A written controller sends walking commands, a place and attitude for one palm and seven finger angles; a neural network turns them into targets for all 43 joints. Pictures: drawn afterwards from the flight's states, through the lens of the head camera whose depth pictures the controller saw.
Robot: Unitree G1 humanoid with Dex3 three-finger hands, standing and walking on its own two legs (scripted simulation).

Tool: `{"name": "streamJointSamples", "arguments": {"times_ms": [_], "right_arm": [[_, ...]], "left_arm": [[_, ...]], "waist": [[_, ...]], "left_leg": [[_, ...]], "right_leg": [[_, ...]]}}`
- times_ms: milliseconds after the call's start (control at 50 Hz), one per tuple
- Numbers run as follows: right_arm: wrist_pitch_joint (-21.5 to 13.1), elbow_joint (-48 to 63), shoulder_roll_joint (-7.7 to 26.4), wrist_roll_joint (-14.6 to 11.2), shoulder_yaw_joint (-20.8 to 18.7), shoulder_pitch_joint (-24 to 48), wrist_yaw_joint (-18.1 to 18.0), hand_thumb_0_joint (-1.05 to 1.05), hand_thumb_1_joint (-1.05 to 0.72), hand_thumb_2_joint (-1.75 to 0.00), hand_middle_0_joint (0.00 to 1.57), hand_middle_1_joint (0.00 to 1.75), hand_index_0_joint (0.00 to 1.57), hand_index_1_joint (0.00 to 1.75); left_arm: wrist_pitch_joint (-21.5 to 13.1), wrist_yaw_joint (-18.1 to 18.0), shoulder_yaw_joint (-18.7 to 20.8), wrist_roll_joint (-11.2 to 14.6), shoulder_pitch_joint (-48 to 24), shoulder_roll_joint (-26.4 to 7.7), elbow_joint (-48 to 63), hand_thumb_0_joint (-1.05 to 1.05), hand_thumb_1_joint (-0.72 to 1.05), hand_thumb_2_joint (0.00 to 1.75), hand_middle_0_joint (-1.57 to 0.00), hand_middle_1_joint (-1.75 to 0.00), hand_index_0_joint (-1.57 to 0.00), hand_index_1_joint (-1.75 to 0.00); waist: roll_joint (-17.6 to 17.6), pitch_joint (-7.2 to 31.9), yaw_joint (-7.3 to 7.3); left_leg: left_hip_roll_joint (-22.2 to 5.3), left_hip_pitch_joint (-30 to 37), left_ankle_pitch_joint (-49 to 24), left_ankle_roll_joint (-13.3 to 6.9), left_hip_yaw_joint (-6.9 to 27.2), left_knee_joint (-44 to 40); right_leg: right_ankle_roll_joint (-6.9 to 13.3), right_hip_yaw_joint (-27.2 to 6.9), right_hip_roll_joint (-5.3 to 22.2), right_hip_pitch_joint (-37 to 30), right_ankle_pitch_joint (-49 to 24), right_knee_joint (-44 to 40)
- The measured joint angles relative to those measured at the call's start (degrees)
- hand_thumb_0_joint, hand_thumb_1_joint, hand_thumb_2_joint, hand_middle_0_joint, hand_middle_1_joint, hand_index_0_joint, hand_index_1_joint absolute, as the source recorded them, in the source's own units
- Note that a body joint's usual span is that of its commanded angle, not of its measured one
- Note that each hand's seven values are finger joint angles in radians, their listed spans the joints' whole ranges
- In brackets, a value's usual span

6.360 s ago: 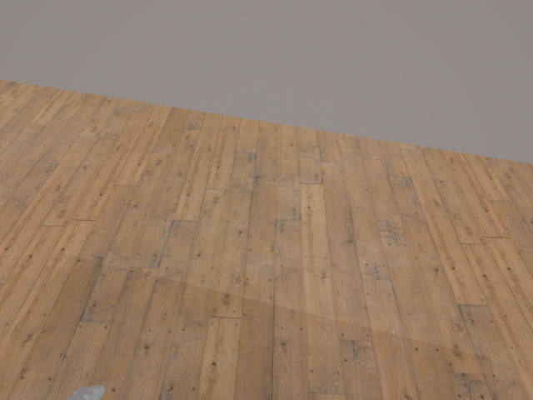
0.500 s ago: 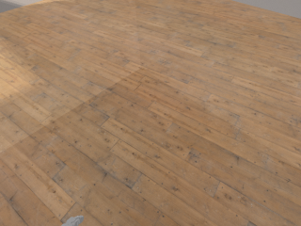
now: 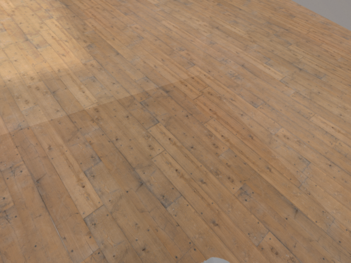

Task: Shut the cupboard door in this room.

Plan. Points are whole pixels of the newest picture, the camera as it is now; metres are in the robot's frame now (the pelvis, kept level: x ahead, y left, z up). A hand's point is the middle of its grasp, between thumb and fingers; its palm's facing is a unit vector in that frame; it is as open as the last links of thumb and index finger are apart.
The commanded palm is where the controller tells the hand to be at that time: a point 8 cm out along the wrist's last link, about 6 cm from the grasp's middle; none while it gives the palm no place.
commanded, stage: turn or walk to find it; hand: left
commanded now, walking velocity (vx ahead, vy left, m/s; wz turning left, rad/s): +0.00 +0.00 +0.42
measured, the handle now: out of the picture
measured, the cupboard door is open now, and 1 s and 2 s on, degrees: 81 81 81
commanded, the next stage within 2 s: none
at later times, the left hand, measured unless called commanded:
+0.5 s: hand out of the picture +0.02 +0.15 -0.14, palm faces +0.23 -0.93 -0.27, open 7.4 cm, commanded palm none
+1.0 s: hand out of the picture -0.10 +0.21 -0.17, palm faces +0.47 -0.85 -0.24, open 7.4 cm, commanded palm none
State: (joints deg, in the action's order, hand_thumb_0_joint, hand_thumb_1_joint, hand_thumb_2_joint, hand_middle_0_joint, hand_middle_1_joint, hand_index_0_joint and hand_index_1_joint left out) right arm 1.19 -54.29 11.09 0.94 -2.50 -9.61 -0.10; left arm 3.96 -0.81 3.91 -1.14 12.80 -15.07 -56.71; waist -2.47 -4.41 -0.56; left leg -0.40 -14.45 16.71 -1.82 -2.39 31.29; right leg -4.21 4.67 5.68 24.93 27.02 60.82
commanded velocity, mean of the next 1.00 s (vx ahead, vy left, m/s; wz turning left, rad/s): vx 0.00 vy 0.00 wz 0.42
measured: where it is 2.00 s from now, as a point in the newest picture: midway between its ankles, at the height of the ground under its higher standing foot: outside the picture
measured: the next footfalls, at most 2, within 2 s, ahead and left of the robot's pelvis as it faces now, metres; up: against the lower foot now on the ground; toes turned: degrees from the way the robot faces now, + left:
right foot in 0.30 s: +0.04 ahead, -0.14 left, +0.00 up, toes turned +4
left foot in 0.76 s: -0.06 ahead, +0.10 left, +0.00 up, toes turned +26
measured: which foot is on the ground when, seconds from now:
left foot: down 0.00-0.30, up 0.32-0.74, down 0.76-1.00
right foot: up 0.00-0.28, down 0.30-0.76, up 0.78-1.00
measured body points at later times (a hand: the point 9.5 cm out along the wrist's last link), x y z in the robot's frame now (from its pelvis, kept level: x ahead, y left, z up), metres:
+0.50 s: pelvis -0.02 -0.05 +0.00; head +0.01 -0.08 +0.45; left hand +0.01 +0.20 -0.12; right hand +0.08 -0.30 -0.16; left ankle -0.07 +0.09 -0.65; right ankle +0.00 -0.14 -0.74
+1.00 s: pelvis -0.05 -0.01 +0.01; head -0.04 +0.02 +0.46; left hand -0.13 +0.26 -0.15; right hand +0.14 -0.18 -0.12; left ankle -0.09 +0.08 -0.74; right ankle -0.01 -0.15 -0.66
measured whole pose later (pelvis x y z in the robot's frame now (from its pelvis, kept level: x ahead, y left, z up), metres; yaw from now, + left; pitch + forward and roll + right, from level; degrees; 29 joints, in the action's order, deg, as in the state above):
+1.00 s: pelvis -0.05 -0.01 +0.01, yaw +26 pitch -1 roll -1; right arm 1.1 -54.2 10.5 0.7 -2.0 -9.0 -0.2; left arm 3.2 -0.6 3.8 -1.1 12.1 -15.0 -55.9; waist -1.5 -3.4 -1.1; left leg 0.9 -11.8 13.4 -2.5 -0.4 25.8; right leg -5.2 2.7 5.2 25.6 23.4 60.0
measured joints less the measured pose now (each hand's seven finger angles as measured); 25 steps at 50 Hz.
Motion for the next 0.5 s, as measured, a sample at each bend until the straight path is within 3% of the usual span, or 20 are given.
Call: {"name": "streamJointSamples", "arguments": {"times_ms": [140,220,280,300,320,360,440,500], "right_arm": [[0.1,-0.1,-0.5,0.0,0.3,-1.0,0.0,0.0,-0.91,-0.9,0.2,0.3,0.2,0.3],[0.7,-0.2,-0.2,0.3,-0.2,-1.7,0.2,0.0,-0.91,-0.9,0.2,0.3,0.2,0.3],[1.2,-0.3,0.4,0.3,-0.7,-2.4,0.3,0.0,-0.91,-0.9,0.2,0.3,0.2,0.3],[1.4,-0.2,0.6,0.1,-0.9,-2.9,0.4,0.0,-0.91,-0.9,0.2,0.3,0.2,0.3],[1.6,-0.2,1.1,-0.1,-1.2,-3.1,0.5,0.0,-0.91,-0.9,0.2,0.3,0.2,0.3],[2.4,-0.5,2.0,-0.1,-1.9,-3.5,0.5,0.01,-0.91,-0.9,0.2,0.3,0.2,0.3],[3.4,-1.5,3.4,0.2,-2.9,-3.9,1.0,0.01,-0.91,-0.9,0.2,0.3,0.2,0.3],[3.5,-1.8,3.8,0.2,-3.0,-4.1,1.2,0.01,-0.91,-0.9,0.2,0.3,0.19,0.3]], "left_arm": [[-0.7,0.2,-0.3,0.2,-2.2,0.7,2.0,0.01,0.91,0.9,-0.2,-0.3,-0.19,-0.3],[-1.0,0.0,-0.7,0.4,-3.9,1.8,3.3,0.01,0.91,0.9,-0.2,-0.3,-0.19,-0.3],[-1.8,0.0,-1.1,0.6,-4.5,2.7,4.4,0.01,0.9,0.9,-0.2,-0.3,-0.19,-0.3],[-2.3,0.1,-1.3,0.6,-4.4,2.8,4.9,0.01,0.9,0.9,-0.2,-0.3,-0.2,-0.3],[-2.9,-0.1,-1.4,0.3,-4.3,3.3,5.1,0.01,0.9,0.9,-0.2,-0.3,-0.2,-0.3],[-3.3,-0.2,-2.0,-0.1,-3.9,4.3,5.3,0.01,0.9,0.89,-0.2,-0.3,-0.2,-0.3],[-3.3,-0.3,-2.4,-0.2,-2.0,5.6,5.0,0.01,0.9,0.89,-0.2,-0.3,-0.2,-0.3],[-3.3,-0.4,-2.4,-0.3,-1.0,5.9,4.1,0.01,0.9,0.89,-0.2,-0.3,-0.2,-0.3]], "waist": [[1.7,1.1,0.63],[2.9,1.3,1.7],[3.7,1.5,2.17],[3.7,1.8,2.18],[4.4,1.9,2.12],[5.5,1.7,2.31],[5.8,1.7,2.15],[5.3,1.4,2.2]], "left_leg": [[1.3,1.4,-3.9,-0.1,3.0,-5.3],[1.9,0.5,-4.3,0.6,5.0,-4.8],[2.4,-1.1,-4.0,1.6,6.4,-2.9],[2.9,-2.1,-3.6,2.0,6.8,-1.5],[2.8,-3.4,-2.1,2.1,7.1,1.0],[3.0,-7.2,6.2,2.5,7.3,11.2],[2.0,-13.1,6.2,3.7,5.5,31.1],[0.1,-13.6,4.4,4.8,4.5,34.7]], "right_leg": [[-0.8,-2.2,-1.2,-0.7,-2.1,-5.0],[-0.5,-2.5,-2.3,-3.7,-1.5,-12.7],[0.1,-2.1,-3.4,-7.6,-5.4,-22.1],[0.3,-1.8,-3.4,-9.6,-8.2,-27.0],[3.0,-1.2,-3.7,-10.2,-9.6,-28.6],[5.4,0.5,-3.5,-10.1,-9.1,-27.4],[5.8,2.8,-2.4,-12.2,-9.7,-29.8],[5.8,4.5,-1.6,-13.2,-10.5,-31.3]]}}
